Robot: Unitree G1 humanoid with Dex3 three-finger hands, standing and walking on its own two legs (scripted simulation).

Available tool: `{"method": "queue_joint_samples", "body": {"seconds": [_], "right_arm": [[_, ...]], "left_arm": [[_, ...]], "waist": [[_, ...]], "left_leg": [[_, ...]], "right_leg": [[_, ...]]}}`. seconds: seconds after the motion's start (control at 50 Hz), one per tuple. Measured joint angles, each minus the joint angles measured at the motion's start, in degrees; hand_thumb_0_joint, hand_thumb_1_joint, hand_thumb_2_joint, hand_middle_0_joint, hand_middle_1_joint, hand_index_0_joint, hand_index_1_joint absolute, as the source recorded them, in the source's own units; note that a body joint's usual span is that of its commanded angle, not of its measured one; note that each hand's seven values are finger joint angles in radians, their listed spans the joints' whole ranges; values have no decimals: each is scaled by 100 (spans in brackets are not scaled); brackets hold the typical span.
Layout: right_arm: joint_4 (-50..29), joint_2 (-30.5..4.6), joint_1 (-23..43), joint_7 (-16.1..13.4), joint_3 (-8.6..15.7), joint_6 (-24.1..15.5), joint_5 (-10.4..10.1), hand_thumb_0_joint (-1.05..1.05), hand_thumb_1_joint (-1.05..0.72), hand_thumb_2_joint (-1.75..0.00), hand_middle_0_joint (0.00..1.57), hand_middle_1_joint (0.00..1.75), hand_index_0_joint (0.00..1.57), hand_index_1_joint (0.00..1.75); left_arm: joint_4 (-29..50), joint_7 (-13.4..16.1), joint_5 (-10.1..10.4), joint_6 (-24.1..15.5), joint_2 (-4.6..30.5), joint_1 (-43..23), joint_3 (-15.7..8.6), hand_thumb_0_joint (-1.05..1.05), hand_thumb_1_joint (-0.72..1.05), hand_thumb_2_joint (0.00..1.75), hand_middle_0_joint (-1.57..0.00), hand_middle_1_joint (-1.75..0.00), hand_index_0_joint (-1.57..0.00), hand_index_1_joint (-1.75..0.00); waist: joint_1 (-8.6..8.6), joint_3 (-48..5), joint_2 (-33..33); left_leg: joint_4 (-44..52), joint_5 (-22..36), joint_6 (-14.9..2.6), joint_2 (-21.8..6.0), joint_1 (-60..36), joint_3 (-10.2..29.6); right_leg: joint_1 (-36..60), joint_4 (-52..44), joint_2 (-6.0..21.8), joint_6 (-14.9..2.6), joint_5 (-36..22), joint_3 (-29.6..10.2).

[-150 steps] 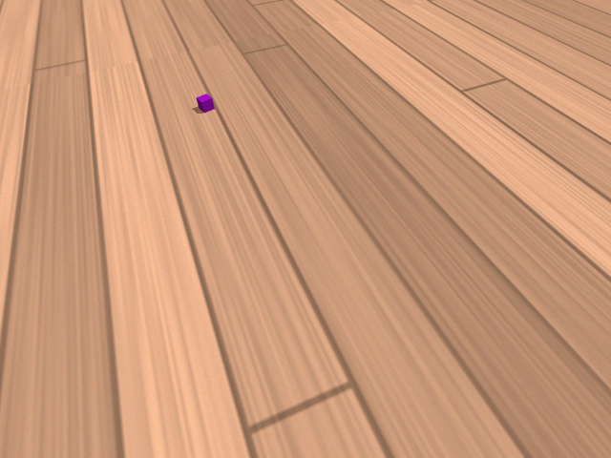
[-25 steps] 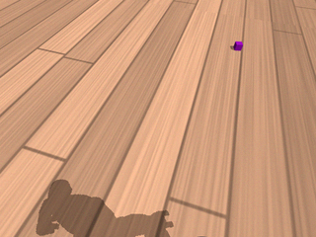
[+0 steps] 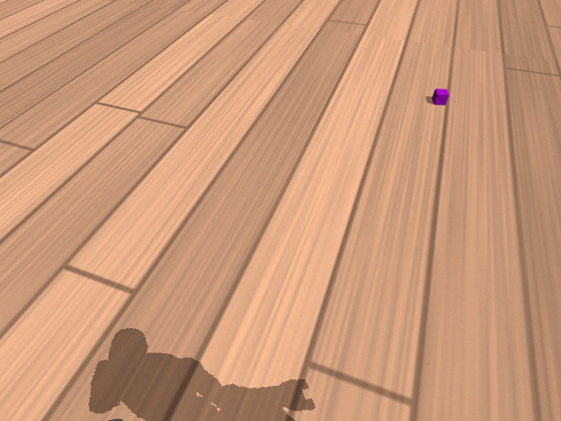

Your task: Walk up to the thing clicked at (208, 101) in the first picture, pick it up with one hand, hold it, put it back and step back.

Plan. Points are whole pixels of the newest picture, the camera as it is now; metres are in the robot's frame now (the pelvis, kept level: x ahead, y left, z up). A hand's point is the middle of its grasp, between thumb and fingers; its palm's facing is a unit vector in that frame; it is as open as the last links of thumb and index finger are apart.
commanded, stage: walk up
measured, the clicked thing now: (440, 97) +2.05 -0.99 -0.74
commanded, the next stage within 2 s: stand in 0.10 s
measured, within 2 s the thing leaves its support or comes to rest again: neither
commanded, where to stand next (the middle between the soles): +0.07 -0.02 m, yaw -3 degrees
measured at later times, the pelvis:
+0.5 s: pelvis +0.01 -0.01 +0.01, yaw -1 degrees
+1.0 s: pelvis +0.02 -0.02 +0.01, yaw -2 degrees
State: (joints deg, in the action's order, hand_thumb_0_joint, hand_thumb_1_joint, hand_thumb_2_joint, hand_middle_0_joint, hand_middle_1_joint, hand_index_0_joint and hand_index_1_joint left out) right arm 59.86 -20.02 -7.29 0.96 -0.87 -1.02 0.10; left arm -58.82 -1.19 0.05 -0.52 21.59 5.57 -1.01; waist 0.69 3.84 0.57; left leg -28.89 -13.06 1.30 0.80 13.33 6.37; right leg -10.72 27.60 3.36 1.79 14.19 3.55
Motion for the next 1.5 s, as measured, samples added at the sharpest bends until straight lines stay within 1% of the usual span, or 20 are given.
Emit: {"method": "queue_joint_samples", "body": {"seconds": [0.1,0.26,0.4,0.94,1.5], "right_arm": [[179,-21,50,-13,3,23,8,1,-90,-90,21,30,21,30],[379,-28,222,-12,67,51,23,1,-90,-90,21,30,21,30],[493,-25,262,-9,89,81,20,1,-90,-90,21,30,21,30],[570,-25,227,-37,48,85,15,1,-90,-90,21,30,21,30],[525,-14,162,-39,30,101,24,1,-91,-90,21,30,20,30]], "left_arm": [[-180,-8,-1,9,-13,-66,-10,1,90,90,-20,-30,-20,-30],[-567,8,-23,-3,-52,4,50,1,90,90,-20,-30,-20,-30],[-706,27,-24,-17,-89,20,72,1,90,90,-20,-30,-20,-30],[-668,47,-15,-16,-122,-86,46,0,90,90,-20,-30,-20,-30],[-613,46,-30,2,-131,24,39,1,90,90,-20,-30,-20,-30]], "waist": [[-7,-10,1],[-10,-11,-28],[-1,-10,-51],[-53,-83,-68],[-43,-79,-75]], "left_leg": [[222,114,23,-20,-100,43],[586,258,62,-102,-310,-43],[775,328,84,-145,-413,-85],[1003,334,127,-211,-597,-161],[1029,309,139,-242,-617,-177]], "right_leg": [[120,-233,-17,-10,-109,49],[268,-556,-85,-35,-272,-32],[337,-717,-122,-55,-345,-69],[437,-836,-175,-92,-326,-136],[455,-878,-204,-109,-318,-149]]}}
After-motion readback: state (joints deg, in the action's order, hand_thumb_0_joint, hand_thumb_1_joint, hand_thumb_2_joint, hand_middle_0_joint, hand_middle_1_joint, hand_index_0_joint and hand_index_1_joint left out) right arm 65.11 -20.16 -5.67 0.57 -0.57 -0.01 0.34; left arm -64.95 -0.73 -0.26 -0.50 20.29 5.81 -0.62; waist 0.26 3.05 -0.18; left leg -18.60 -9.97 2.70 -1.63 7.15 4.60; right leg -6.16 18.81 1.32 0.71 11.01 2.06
